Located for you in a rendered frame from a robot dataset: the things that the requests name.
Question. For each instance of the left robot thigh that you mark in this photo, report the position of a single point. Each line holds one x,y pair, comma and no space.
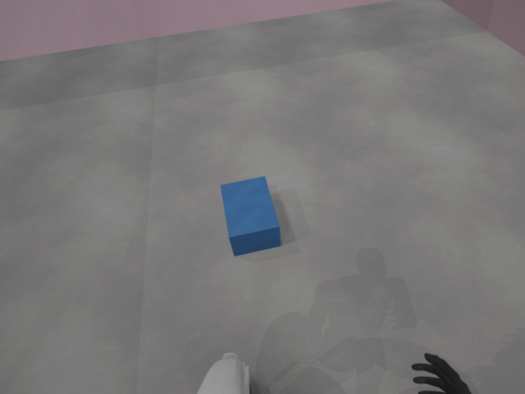
228,376

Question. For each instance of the robot left shin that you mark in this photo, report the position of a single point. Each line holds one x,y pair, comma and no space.
230,356

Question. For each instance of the robot right hand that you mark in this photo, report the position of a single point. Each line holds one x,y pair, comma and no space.
449,381

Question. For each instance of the carton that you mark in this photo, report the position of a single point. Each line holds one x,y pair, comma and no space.
251,219

